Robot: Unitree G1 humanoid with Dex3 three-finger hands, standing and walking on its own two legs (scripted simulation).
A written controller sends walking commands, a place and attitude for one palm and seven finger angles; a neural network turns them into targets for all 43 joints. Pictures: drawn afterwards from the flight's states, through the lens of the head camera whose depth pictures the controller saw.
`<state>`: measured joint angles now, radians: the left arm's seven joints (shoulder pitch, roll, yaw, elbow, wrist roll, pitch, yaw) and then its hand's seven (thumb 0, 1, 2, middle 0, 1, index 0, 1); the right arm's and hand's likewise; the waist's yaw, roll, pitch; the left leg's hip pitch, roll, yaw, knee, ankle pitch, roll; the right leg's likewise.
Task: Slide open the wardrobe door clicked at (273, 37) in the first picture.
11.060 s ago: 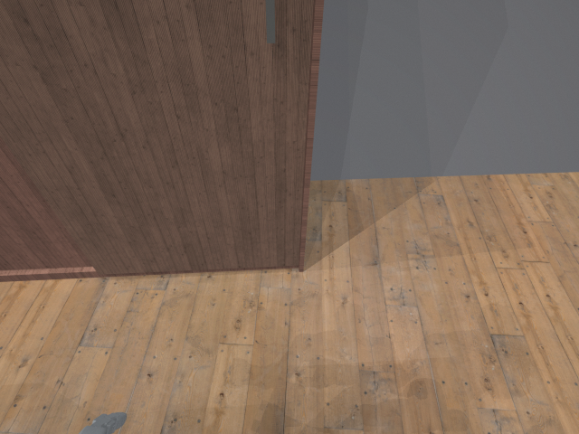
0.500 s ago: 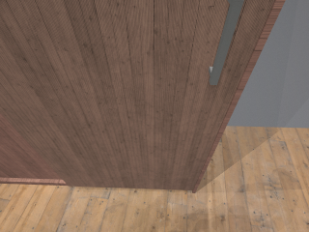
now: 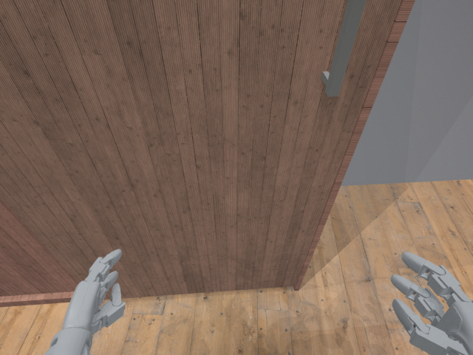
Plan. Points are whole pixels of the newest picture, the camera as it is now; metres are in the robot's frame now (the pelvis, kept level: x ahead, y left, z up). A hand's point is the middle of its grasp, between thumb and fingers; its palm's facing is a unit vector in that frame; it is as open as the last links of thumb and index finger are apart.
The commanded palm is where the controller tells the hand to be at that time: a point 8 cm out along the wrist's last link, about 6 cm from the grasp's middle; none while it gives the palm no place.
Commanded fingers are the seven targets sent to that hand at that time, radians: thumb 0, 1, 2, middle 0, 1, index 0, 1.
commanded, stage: raise the hand with hooked fingers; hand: right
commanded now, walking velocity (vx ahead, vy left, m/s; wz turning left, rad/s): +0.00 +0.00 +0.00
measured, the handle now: (343, 29) +0.50 -0.13 +0.33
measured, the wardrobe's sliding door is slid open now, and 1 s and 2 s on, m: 0.00 0.00 0.00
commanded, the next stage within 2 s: move the hooked fingers beside the handle in 1.64 s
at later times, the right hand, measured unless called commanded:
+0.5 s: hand out of the picture +0.24 -0.29 +0.18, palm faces +0.00 +1.00 -0.08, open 11.9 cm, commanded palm +0.20 -0.34 +0.19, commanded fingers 0.00 0.24 -0.41 0.28 1.03 0.28 1.03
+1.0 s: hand out of the picture +0.26 -0.36 +0.29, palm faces +0.01 +0.99 -0.14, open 13.9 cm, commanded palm +0.22 -0.41 +0.30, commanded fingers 0.00 0.50 -0.30 0.30 1.20 0.30 1.20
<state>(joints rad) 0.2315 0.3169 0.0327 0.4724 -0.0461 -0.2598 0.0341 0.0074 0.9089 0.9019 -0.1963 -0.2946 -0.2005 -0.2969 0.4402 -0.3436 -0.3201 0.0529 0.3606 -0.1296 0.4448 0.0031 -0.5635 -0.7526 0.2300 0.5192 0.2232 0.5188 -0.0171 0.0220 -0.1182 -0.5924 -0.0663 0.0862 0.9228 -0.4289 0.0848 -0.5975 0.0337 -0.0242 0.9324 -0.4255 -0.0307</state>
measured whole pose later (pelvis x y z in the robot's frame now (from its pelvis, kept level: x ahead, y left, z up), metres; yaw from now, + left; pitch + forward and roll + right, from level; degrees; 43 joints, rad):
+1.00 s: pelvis +0.01 -0.09 +0.05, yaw -2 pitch -5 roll +2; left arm 0.12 0.24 -0.13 0.62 -0.08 -0.13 0.08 0.01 0.90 0.90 -0.20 -0.30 -0.20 -0.30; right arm -0.25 -0.57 -0.40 -0.13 0.34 0.50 0.45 -0.01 0.48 -0.31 0.30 1.19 0.29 1.19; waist -0.10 -0.04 0.00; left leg -0.15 0.00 0.04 0.47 -0.22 0.03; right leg -0.16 0.13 -0.01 0.47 -0.22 -0.10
